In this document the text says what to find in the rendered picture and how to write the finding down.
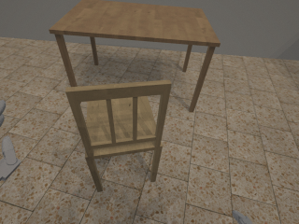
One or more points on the chair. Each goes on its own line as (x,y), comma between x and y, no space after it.
(120,121)

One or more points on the robot left hand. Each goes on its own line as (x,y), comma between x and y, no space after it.
(9,163)

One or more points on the table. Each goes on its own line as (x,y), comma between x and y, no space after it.
(139,22)

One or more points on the robot right hand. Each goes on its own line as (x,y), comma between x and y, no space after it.
(241,219)

